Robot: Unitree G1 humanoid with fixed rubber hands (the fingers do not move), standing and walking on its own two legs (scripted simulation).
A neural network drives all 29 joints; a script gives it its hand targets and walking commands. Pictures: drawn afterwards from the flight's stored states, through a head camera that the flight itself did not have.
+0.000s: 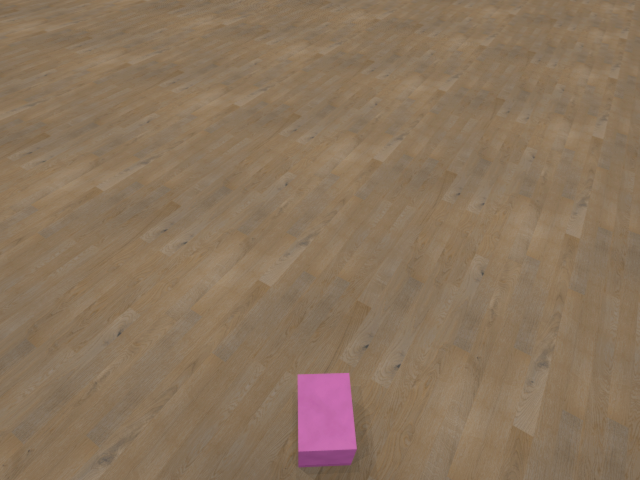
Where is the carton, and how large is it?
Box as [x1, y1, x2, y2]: [298, 373, 356, 466]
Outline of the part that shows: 348,373 298,374 298,466 350,464 356,449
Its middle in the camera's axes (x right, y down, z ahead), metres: +0.01 +0.52 +1.12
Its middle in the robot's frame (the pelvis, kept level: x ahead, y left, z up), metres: +0.43 -0.03 -0.70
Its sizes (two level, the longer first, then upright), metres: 0.202 0.150 0.163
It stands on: the floor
